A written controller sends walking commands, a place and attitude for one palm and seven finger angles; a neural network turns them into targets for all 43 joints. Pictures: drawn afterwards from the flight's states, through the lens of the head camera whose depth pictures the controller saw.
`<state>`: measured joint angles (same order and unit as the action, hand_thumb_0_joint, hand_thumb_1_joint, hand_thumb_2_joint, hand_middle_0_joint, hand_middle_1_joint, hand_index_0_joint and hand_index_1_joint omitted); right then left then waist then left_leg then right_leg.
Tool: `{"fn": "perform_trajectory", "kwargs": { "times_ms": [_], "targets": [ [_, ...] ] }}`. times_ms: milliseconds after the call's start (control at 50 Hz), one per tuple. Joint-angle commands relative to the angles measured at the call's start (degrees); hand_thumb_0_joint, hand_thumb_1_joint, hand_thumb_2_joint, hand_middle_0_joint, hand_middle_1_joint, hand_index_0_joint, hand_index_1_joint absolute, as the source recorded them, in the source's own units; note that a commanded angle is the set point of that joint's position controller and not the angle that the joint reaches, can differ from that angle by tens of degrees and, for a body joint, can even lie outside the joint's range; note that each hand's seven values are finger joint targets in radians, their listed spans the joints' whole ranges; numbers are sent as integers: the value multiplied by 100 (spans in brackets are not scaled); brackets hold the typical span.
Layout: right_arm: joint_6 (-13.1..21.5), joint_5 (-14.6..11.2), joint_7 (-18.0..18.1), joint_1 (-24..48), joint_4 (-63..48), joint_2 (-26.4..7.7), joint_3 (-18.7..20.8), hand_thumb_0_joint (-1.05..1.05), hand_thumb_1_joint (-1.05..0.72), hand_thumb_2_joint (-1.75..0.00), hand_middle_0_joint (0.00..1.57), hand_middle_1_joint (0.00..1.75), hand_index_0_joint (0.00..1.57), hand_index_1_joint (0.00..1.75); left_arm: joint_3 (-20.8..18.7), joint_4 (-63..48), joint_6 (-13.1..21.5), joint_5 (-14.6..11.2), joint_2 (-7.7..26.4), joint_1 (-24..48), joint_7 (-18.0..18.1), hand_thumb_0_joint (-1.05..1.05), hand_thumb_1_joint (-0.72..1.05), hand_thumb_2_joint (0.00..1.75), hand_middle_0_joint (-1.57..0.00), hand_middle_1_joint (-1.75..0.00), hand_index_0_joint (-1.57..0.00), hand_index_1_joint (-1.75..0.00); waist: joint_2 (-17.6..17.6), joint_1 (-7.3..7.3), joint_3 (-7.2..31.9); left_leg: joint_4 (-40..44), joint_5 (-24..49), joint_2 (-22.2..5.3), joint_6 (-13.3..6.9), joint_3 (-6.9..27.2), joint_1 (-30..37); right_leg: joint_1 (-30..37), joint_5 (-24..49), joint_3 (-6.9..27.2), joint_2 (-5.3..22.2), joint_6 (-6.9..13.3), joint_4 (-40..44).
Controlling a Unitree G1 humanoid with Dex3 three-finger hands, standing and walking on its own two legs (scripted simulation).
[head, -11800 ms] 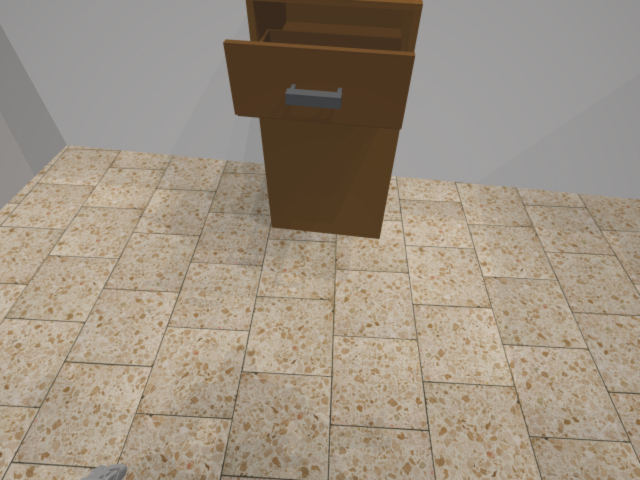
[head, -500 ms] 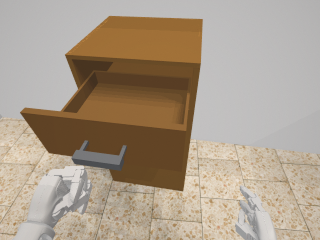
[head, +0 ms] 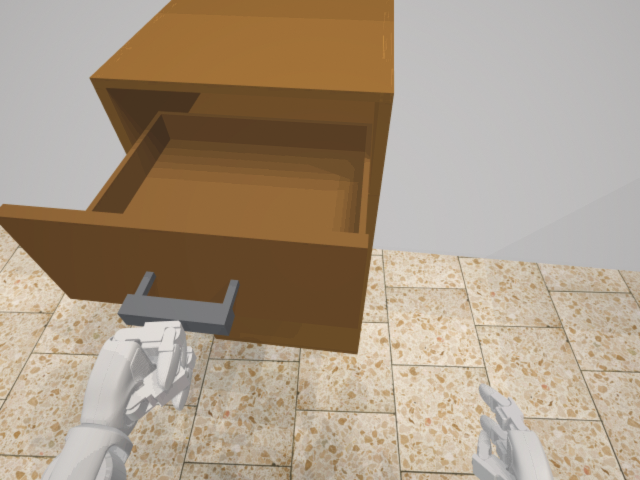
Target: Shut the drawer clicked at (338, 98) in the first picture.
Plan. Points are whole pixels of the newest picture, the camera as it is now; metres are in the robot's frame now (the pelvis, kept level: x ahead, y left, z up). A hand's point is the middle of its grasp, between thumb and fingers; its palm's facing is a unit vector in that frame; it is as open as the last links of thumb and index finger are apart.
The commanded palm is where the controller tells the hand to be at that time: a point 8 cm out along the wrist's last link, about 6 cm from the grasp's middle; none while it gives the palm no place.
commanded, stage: bring the fist close to the handle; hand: left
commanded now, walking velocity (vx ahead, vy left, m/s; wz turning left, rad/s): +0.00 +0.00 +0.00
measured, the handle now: (184, 298) +0.31 +0.19 +0.07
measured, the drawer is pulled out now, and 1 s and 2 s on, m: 0.29 0.26 0.14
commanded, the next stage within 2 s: push the drawer shut in 0.54 s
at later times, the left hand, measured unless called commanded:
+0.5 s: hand (205, 370) +0.22 +0.14 +0.07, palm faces -0.04 -1.00 -0.06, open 3.3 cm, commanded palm +0.20 +0.20 +0.07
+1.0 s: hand (214, 349) +0.25 +0.14 +0.06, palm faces -0.05 -1.00 -0.08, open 3.1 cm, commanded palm +0.24 +0.19 +0.07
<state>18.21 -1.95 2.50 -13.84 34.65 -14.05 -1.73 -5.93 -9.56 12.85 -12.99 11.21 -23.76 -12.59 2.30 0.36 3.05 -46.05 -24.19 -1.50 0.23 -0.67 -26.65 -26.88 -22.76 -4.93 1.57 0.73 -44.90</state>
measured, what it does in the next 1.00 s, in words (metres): stands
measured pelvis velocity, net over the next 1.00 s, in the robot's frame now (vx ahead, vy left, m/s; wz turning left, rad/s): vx -0.01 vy -0.01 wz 0.01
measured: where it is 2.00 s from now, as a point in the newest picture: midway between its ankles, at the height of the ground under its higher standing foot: outside the picture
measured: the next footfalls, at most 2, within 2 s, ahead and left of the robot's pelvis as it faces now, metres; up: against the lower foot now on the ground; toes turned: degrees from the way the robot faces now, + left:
none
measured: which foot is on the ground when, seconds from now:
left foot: down 0.00-1.00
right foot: down 0.00-1.00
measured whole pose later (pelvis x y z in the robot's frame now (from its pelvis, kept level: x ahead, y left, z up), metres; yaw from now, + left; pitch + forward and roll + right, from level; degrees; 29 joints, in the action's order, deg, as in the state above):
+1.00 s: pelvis -0.01 -0.01 -0.01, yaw +1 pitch +7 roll +0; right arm 13.6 -2.2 2.5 -12.8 34.2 -15.0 -1.8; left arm -3.8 1.4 15.9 -11.7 11.7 -11.2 -10.4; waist 3.0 0.0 3.2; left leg -49.6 -24.6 -1.5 1.1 0.4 -32.2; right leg -32.5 -24.1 -5.8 1.7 1.7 -49.2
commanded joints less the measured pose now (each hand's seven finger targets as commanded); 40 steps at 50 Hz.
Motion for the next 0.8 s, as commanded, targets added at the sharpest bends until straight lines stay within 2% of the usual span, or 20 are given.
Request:
{"fn": "perform_trajectory", "kwargs": {
  "times_ms": [0, 40, 120, 200, 240, 280, 300, 340, 380, 420, 480, 520, 560, 580, 620, 640, 680, 720, 740, 780],
  "targets": [
    [270, 8, 20, 432, -959, -673, 293, 0, -90, -90, 20, 30, 20, 30, -364, -994, 520, -93, 584, 545, 5, 0, 90, 90, -140, -160, -140, -160, -186, -58, 820, 571, 1413, 167, -102, 119, 110, 334, 1350, 133, -89, -14, 557],
    [251, 10, 3, 398, -983, -678, 308, 0, -90, -90, 20, 30, 20, 30, -344, -933, 591, -105, 576, 599, 5, 0, 90, 90, -140, -160, -140, -160, -139, -63, 972, 500, 1433, 171, -97, 114, 86, 300, 1387, 145, -87, -13, 482],
    [174, 11, -30, 354, -986, -685, 310, 0, -90, -90, 20, 30, 20, 30, -184, -789, 713, -43, 475, 802, 57, 0, 90, 90, -140, -160, -140, -160, -69, -115, 980, 423, 1474, 149, -77, 144, 9, 115, 1393, 94, -102, 2, 319],
    [99, 20, -62, 344, -1088, -667, 327, 0, -90, -90, 20, 30, 20, 30, -288, -1007, 752, -10, 598, 566, 153, 0, 90, 90, -140, -160, -140, -160, -60, -40, 1258, 395, 1612, 135, -91, 126, 16, 270, 1530, 121, -88, 5, 265],
    [74, 7, -69, 337, -1126, -654, 307, 0, -90, -90, 20, 30, 20, 30, -67, -1095, 745, -2, 459, 674, 154, 0, 90, 90, -140, -160, -140, -160, -24, -117, 1153, 370, 1579, 128, -95, 136, 5, 161, 1504, 114, -88, -3, 261],
    [14, 7, -43, 355, -1080, -690, 307, 0, -90, -90, 20, 30, 20, 30, -183, -949, 718, 8, 565, 714, 202, 0, 90, 90, -140, -160, -140, -160, -227, -139, 984, 372, 1358, 122, -106, 151, -118, 71, 1269, 124, -114, -6, 312],
    [5, 2, -46, 360, -1113, -683, 298, 0, -90, -90, 20, 30, 20, 30, -85, -959, 714, 24, 474, 753, 200, 0, 90, 90, -140, -160, -140, -160, -186, -153, 968, 378, 1283, 127, -99, 147, -118, 38, 1204, 123, -107, -10, 301],
    [-9, -8, -48, 352, -1162, -678, 295, 0, -90, -90, 20, 30, 20, 30, -2, -1034, 699, 25, 426, 776, 210, 0, 90, 90, -140, -160, -140, -160, -84, -147, 1068, 372, 1267, 130, -95, 157, -87, 28, 1166, 119, -97, -8, 275],
    [-41, 2, -39, 359, -1148, -685, 291, 0, -90, -90, 20, 30, 20, 30, -99, -968, 665, 54, 535, 787, 270, 0, 90, 90, -140, -160, -140, -160, -182, -145, 1019, 374, 1221, 127, -103, 165, -134, 39, 1111, 131, -98, -6, 303],
    [-42, -3, -53, 333, -1222, -653, 297, 0, -90, -90, 20, 30, 20, 30, 58, -1135, 685, 57, 380, 644, 267, 0, 90, 90, -140, -160, -140, -160, -212, -137, 1171, 355, 1310, 129, -107, 148, -61, 97, 1231, 127, -89, -15, 272],
    [-91, 2, -34, 341, -1178, -679, 281, 0, -90, -90, 20, 30, 20, 30, -7, -1015, 659, 94, 507, 736, 299, 0, 90, 90, -140, -160, -140, -160, -271, -178, 967, 336, 1144, 133, -116, 144, -193, 20, 1079, 171, -90, -20, 336],
    [-94, 1, -37, 334, -1230, -655, 282, 0, -90, -90, 20, 30, 20, 30, 17, -1070, 664, 99, 464, 720, 318, 0, 90, 90, -140, -160, -140, -160, -159, -151, 1018, 325, 1137, 141, -111, 130, -160, 18, 1079, 183, -82, -18, 308],
    [-114, -5, -33, 336, -1237, -656, 287, 0, -90, -90, 20, 30, 20, 30, -119, -1020, 663, 71, 543, 658, 344, 0, 90, 90, -140, -160, -140, -160, -317, -126, 1047, 319, 1108, 150, -111, 121, -222, 96, 1056, 207, -78, -23, 332],
    [-136, 8, -30, 368, -1229, -656, 281, 0, -90, -90, 20, 30, 20, 30, -128, -1018, 657, 99, 578, 627, 363, 0, 90, 90, -140, -160, -140, -160, -177, -104, 1013, 327, 1122, 150, -121, 109, -214, 93, 1070, 210, -78, -13, 347],
    [-155, -1, -31, 331, -1235, -658, 273, 0, -90, -90, 20, 30, 20, 30, -170, -1010, 659, 70, 604, 753, 350, 0, 90, 90, -140, -160, -140, -160, -288, -149, 1018, 294, 1109, 156, -122, 96, -246, 114, 1095, 250, -69, -28, 372],
    [-149, -6, -28, 345, -1223, -657, 266, 0, -90, -90, 20, 30, 20, 30, -106, -1009, 672, 58, 546, 927, 333, 0, 90, 90, -140, -160, -140, -160, -216, -192, 996, 270, 1109, 170, -123, 82, -233, 82, 1127, 273, -63, -36, 378],
    [-159, 2, -11, 335, -1163, -686, 267, 0, -90, -90, 20, 30, 20, 30, -211, -931, 689, 51, 672, 1169, 334, 0, 90, 90, -140, -160, -140, -160, -326, -234, 969, 237, 1063, 169, -133, 99, -289, 67, 1047, 316, -61, -39, 423],
    [-141, -11, -11, 316, -1139, -678, 261, 0, -90, -90, 20, 30, 20, 30, -125, -859, 724, 48, 588, 1330, 297, 0, 90, 90, -140, -160, -140, -160, -123, -242, 1039, 251, 1078, 172, -119, 101, -193, 23, 1070, 280, -54, -30, 386],
    [-127, -7, -9, 338, -1141, -676, 254, 0, -90, -90, 20, 30, 20, 30, -44, -888, 729, 19, 527, 1473, 278, 0, 90, 90, -140, -160, -140, -160, -108, -260, 1065, 240, 1081, 183, -125, 104, -188, 38, 1096, 303, -44, -35, 397],
    [-130, -9, 10, 350, -1063, -714, 256, 0, -90, -90, 20, 30, 20, 30, -134, -724, 726, 36, 648, 1666, 287, 0, 90, 90, -140, -160, -140, -160, -212, -290, 1011, 246, 1002, 176, -130, 116, -225, 2, 964, 308, -47, -38, 445]
  ]
}}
